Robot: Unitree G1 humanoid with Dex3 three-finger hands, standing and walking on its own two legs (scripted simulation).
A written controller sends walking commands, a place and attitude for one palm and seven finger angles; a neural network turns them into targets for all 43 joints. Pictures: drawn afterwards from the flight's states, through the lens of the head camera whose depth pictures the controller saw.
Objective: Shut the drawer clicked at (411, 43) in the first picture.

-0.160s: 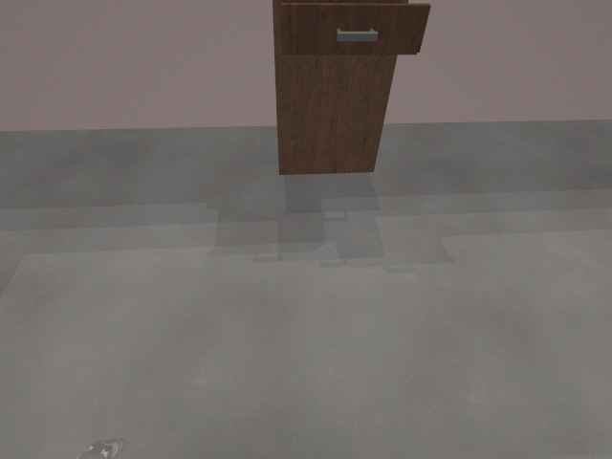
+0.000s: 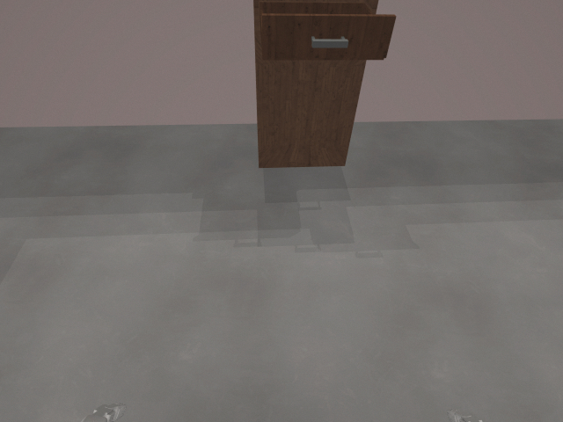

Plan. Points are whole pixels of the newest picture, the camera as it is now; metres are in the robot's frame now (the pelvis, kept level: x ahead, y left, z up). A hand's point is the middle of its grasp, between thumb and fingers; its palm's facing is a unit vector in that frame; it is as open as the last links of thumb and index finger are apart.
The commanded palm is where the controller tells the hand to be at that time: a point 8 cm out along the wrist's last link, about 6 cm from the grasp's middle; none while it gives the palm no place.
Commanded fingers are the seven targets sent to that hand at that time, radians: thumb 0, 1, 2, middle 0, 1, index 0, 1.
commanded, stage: stand and wait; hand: left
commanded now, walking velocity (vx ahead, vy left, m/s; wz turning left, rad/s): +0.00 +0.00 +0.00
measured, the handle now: (328, 41) +1.27 -0.08 +0.04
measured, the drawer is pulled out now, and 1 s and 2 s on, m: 0.29 0.29 0.29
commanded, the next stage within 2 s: look at it before walking up in 0.66 s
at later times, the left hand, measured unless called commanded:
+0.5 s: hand out of the picture +0.05 +0.24 -0.15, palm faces -0.01 -0.94 -0.34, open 7.4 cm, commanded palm none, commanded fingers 0.00 0.90 0.90 -0.20 -0.30 -0.20 -0.30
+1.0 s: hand out of the picture +0.04 +0.23 -0.15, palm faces -0.02 -0.95 -0.32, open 7.4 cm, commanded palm none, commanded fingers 0.00 0.90 0.90 -0.20 -0.30 -0.20 -0.30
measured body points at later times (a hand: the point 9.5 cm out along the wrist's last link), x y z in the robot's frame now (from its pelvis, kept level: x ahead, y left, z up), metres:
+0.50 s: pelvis -0.02 -0.01 +0.01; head -0.02 -0.01 +0.46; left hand +0.05 +0.29 -0.13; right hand +0.06 -0.31 -0.12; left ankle -0.02 +0.11 -0.74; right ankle -0.02 -0.13 -0.74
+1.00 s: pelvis -0.03 -0.02 +0.01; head -0.03 -0.01 +0.46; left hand +0.04 +0.28 -0.13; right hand +0.04 -0.31 -0.13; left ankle -0.02 +0.11 -0.74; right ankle -0.02 -0.13 -0.74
